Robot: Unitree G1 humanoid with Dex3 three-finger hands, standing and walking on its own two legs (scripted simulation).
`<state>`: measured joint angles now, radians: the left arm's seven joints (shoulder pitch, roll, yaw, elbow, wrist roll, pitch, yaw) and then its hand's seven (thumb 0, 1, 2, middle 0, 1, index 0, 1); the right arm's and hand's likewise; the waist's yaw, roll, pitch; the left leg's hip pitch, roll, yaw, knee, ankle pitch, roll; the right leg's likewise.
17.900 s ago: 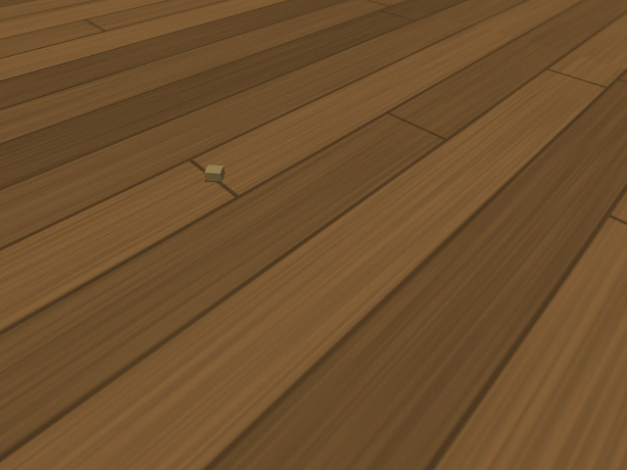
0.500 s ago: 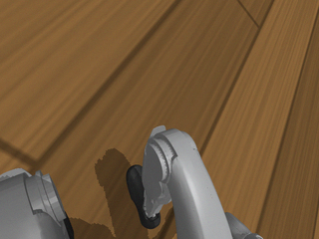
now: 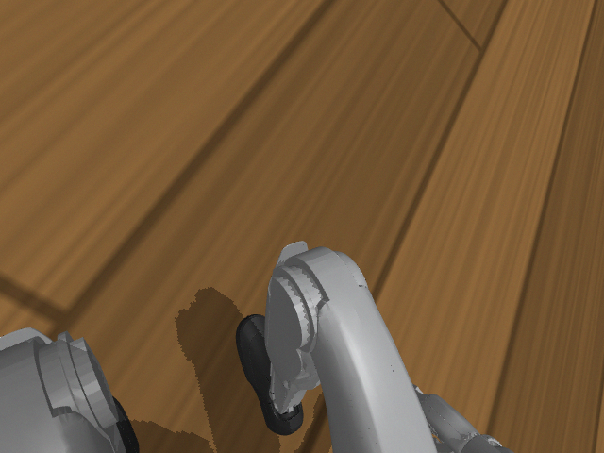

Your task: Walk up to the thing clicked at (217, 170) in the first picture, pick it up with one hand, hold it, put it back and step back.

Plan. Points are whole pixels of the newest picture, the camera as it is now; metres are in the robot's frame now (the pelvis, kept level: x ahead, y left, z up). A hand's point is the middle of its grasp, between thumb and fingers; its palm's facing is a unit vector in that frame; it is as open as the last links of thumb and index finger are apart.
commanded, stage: close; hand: left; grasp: from above
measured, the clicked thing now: out of the picture +0.45 +0.32 -0.27
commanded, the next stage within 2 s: settle in 0.98 s
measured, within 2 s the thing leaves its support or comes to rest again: leaves its support in 1.32 s
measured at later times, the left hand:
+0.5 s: hand out of the picture +0.43 +0.30 -0.24, palm faces -0.44 -0.01 -0.90, open 10.3 cm
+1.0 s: hand out of the picture +0.43 +0.32 -0.24, palm faces -0.53 -0.08 -0.85, open 9.3 cm
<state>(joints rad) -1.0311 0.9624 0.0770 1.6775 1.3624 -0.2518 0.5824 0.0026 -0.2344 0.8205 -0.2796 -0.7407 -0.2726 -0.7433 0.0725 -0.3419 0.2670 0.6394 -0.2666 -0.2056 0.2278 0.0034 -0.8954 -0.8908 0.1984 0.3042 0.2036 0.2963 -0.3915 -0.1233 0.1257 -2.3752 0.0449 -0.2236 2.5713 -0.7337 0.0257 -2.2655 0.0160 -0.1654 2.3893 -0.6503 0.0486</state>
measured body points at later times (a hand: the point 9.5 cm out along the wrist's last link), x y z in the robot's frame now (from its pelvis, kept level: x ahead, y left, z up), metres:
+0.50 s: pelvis +0.00 +0.00 +0.00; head +0.25 +0.14 +0.34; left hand +0.45 +0.30 -0.19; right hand +0.09 -0.25 -0.06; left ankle +0.06 +0.12 -0.26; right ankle +0.11 -0.12 -0.26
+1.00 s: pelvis +0.00 +0.00 +0.00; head +0.27 +0.12 +0.34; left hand +0.46 +0.32 -0.19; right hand +0.06 -0.26 -0.07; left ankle +0.06 +0.12 -0.26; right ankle +0.11 -0.12 -0.26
